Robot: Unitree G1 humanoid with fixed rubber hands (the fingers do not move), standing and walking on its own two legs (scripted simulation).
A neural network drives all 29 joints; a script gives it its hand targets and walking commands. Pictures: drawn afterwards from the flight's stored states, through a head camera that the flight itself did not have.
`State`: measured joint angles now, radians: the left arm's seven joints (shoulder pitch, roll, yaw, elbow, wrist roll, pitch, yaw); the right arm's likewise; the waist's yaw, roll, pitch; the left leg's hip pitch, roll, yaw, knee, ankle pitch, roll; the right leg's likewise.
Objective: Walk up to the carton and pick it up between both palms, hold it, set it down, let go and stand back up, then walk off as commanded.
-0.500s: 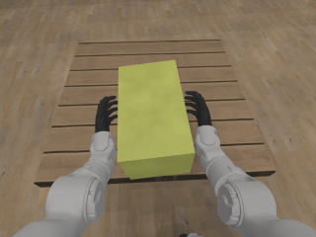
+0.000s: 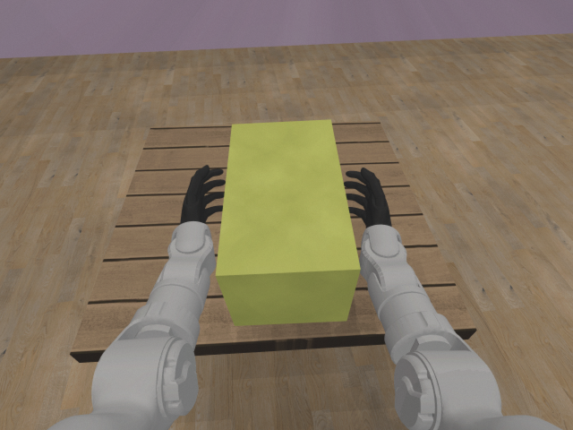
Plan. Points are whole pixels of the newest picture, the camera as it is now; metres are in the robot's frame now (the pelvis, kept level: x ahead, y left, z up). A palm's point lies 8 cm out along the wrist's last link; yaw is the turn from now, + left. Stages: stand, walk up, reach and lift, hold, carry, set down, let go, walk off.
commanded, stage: reach and lift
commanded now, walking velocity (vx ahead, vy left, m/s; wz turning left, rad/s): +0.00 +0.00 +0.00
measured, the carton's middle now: (285, 216) +0.44 -0.02 +0.05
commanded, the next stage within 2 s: hold in 1.56 s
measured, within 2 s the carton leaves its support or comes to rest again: neither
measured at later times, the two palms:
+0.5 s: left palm (181, 197) +0.39 +0.12 +0.16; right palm (381, 195) +0.37 -0.15 +0.15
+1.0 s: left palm (184, 201) +0.38 +0.12 +0.16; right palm (383, 202) +0.36 -0.15 +0.15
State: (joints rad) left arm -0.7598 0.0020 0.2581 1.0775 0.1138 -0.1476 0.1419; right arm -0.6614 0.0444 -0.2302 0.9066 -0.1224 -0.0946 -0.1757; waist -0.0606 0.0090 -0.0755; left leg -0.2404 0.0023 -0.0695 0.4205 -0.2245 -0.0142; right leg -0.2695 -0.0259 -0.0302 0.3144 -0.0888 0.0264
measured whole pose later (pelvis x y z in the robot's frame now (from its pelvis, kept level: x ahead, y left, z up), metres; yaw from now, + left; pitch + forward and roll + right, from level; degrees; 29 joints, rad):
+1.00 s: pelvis +0.00 +0.00 +0.00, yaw +0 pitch -10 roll -1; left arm -0.60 -0.12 0.29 0.27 0.40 0.53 0.02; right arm -0.62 0.02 -0.08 0.61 0.04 0.13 -0.16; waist -0.09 -0.05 0.12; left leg 0.07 0.01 -0.06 0.32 -0.22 -0.01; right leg 0.02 -0.02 -0.02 0.24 -0.09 0.03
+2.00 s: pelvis -0.01 -0.01 +0.00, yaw +0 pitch -13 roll +0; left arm -0.63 -0.10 0.33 0.10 0.47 0.73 -0.08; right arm -0.67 0.04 -0.03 0.48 0.08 0.24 -0.20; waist -0.09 -0.07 0.15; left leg 0.12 0.02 -0.06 0.30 -0.19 -0.02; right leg 0.06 -0.02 -0.03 0.26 -0.09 0.01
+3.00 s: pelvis -0.01 -0.02 +0.00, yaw +1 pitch -12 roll -1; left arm -0.64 -0.11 0.32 0.08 0.46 0.72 -0.05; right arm -0.67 0.06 -0.07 0.46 0.06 0.21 -0.19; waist -0.10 -0.06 0.15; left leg 0.10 0.02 -0.08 0.30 -0.19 -0.03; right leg 0.05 -0.02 -0.05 0.26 -0.10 0.01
